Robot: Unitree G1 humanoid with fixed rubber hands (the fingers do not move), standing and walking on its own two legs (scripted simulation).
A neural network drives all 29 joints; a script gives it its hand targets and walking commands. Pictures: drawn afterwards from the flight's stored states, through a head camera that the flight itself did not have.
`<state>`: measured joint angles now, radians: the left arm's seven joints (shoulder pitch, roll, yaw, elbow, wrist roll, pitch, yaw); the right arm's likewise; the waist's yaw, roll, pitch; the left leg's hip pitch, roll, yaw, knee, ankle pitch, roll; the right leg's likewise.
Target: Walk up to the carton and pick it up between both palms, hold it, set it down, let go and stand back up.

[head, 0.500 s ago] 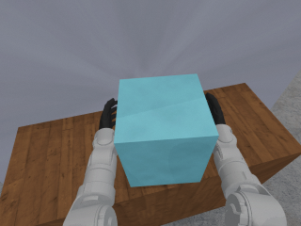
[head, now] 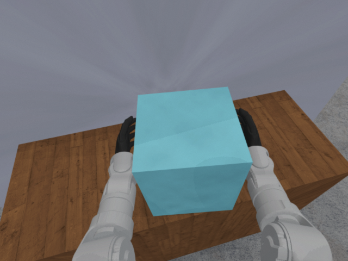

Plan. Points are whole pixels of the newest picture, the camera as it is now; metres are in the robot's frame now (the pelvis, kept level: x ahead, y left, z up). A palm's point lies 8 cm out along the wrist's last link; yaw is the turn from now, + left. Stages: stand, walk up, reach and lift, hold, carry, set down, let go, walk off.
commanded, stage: set down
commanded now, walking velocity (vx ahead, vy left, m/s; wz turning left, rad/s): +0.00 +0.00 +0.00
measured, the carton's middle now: (188, 155) +0.37 -0.02 +0.01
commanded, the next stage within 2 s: none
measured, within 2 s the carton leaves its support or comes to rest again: neither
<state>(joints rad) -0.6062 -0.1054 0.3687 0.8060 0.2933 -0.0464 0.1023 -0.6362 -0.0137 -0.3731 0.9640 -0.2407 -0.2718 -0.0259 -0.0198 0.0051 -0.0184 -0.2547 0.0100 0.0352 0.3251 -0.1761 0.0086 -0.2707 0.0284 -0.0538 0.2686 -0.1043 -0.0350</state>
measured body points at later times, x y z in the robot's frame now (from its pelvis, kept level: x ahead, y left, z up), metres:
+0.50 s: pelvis +0.00 +0.00 +0.00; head +0.05 +0.00 +0.45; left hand +0.40 +0.13 +0.03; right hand +0.39 -0.18 +0.04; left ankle -0.01 +0.11 -0.75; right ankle +0.01 -0.10 -0.75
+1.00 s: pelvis +0.00 +0.00 +0.00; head +0.06 +0.01 +0.44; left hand +0.40 +0.13 +0.03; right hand +0.39 -0.18 +0.04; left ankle -0.01 +0.11 -0.75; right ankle +0.01 -0.10 -0.75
